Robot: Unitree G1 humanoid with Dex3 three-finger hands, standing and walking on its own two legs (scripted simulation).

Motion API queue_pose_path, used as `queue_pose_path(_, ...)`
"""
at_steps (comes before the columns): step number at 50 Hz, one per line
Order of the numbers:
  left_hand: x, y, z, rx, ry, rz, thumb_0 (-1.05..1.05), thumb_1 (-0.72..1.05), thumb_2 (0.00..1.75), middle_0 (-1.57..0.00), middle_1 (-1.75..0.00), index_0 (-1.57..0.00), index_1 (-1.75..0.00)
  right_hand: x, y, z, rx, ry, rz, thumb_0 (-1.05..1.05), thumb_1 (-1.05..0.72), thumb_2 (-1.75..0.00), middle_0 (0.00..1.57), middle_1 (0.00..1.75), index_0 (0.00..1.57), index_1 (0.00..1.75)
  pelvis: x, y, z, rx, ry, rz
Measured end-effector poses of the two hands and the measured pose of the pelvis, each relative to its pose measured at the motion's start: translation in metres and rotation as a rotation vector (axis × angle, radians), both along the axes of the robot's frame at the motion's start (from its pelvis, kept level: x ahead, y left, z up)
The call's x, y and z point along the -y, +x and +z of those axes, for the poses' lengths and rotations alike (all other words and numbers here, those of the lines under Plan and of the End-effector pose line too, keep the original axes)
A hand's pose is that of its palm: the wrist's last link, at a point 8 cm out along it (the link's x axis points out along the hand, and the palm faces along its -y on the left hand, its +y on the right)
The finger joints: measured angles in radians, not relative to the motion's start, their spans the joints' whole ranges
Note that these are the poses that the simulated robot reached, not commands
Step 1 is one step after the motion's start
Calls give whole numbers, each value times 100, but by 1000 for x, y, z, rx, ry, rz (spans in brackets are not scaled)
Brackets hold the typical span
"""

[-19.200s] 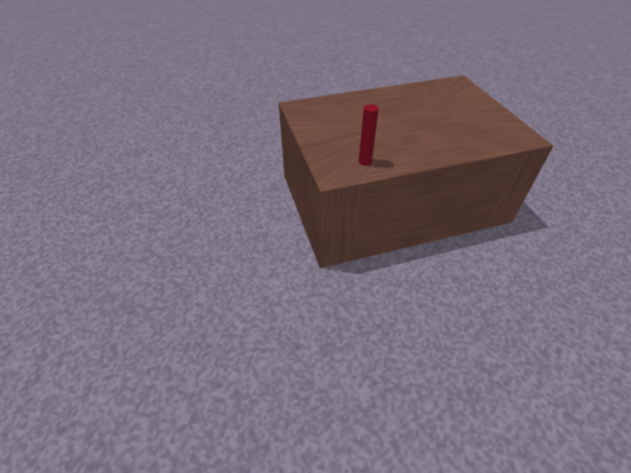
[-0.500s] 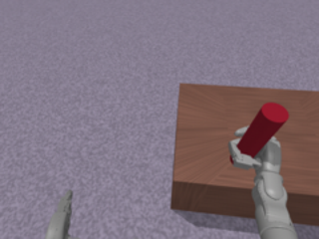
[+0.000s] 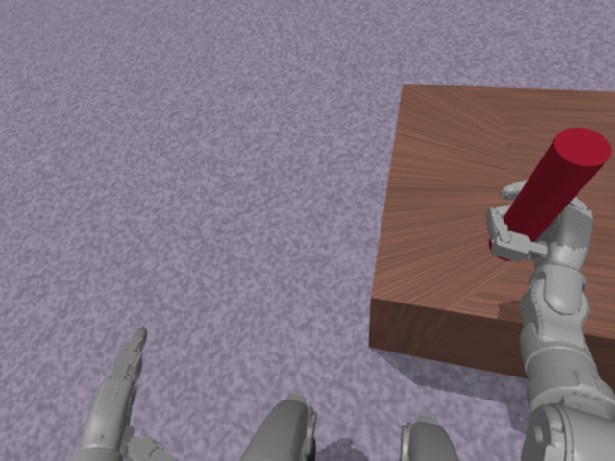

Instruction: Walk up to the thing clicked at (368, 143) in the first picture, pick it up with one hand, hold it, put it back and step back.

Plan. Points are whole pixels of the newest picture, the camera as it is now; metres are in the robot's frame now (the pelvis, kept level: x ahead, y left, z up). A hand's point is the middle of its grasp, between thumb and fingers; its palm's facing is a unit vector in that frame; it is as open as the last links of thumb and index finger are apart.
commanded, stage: crouch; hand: right
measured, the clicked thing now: (536, 206) +0.45 -0.19 +0.05
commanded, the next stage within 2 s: lower in 0.74 s
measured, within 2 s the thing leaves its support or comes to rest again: neither
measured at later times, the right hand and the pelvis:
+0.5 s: hand (504, 218) +0.49 -0.19 -0.05, palm faces +0.25 +0.97 +0.00, open 6.2 cm; pelvis +0.01 +0.00 -0.04, yaw +1 degrees
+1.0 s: hand (499, 226) +0.50 -0.20 -0.08, palm faces +0.23 +0.97 +0.01, open 6.2 cm; pelvis -0.01 +0.00 -0.06, yaw +1 degrees
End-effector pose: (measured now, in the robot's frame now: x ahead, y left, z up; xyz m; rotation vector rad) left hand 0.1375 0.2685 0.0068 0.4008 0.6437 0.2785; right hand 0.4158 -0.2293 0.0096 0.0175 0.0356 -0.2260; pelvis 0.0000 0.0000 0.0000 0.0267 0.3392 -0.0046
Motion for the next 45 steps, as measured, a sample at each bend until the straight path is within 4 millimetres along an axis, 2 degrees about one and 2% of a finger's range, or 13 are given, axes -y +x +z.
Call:
queue_pose_path(10, 7, 10, 7, 38, 59, -45, -1, -51, 5, -6, -7, -7, -6, 6, 17, -35, -21, 10, -18, -3, -2, -115, 91, 111, 98, 111, 4, 3, -19, -58, 17, 2)
queue_pose_path(14, 5, 11, 3, 16, 77, -50, -1, -50, 5, -6, -7, -7, -6, 11, 22, -45, -16, -3, -26, -3, -2, -115, 91, 111, 98, 111, 3, 5, -25, -82, 23, -1)
queue_pose_path(25, 5, 18, -6, 24, 82, -60, -1, -51, 5, -6, -7, -7, -6, 11, 42, -57, -10, -13, -27, -3, -2, -116, 91, 111, 98, 111, 0, 9, -39, -124, 33, -2)
queue_pose_path(37, -4, 10, 3, 48, 136, -66, -1, -51, 5, -6, -7, -7, -6, 14, 45, -72, -15, -2, -23, -3, -2, -116, 91, 111, 98, 111, -4, 1, -50, -139, 37, -2)
queue_pose_path(45, -2, 4, 4, 71, 158, -74, -1, -51, 5, -6, -6, -7, -6, 16, 49, -78, -11, -8, -14, -4, -2, -116, 91, 111, 98, 111, -5, -8, -58, -147, 43, -1)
